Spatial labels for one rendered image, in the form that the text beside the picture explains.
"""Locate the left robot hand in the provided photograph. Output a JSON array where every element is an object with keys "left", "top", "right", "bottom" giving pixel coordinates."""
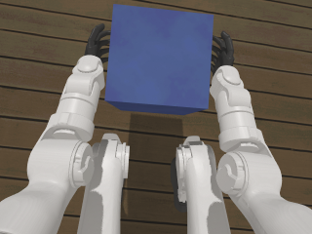
[{"left": 84, "top": 23, "right": 111, "bottom": 63}]

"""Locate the carton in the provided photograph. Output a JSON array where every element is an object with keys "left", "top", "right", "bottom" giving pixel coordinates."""
[{"left": 104, "top": 4, "right": 214, "bottom": 115}]

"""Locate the right robot upper arm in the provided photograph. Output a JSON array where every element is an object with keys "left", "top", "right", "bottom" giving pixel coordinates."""
[{"left": 215, "top": 150, "right": 312, "bottom": 234}]

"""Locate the right robot hand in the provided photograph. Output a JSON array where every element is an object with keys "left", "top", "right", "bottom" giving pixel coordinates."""
[{"left": 211, "top": 31, "right": 235, "bottom": 76}]

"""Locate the left robot shin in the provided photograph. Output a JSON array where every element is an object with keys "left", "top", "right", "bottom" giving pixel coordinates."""
[{"left": 92, "top": 133, "right": 124, "bottom": 188}]

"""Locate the left robot thigh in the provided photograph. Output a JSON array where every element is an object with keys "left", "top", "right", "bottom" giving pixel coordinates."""
[{"left": 77, "top": 138, "right": 130, "bottom": 234}]

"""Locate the robot right forearm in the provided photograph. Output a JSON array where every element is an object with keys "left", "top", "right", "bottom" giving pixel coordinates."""
[{"left": 210, "top": 65, "right": 276, "bottom": 162}]

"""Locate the robot left forearm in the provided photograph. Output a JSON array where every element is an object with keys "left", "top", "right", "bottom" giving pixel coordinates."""
[{"left": 27, "top": 55, "right": 105, "bottom": 180}]

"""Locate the left robot upper arm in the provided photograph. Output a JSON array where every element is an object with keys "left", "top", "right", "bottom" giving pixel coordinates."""
[{"left": 0, "top": 138, "right": 95, "bottom": 234}]

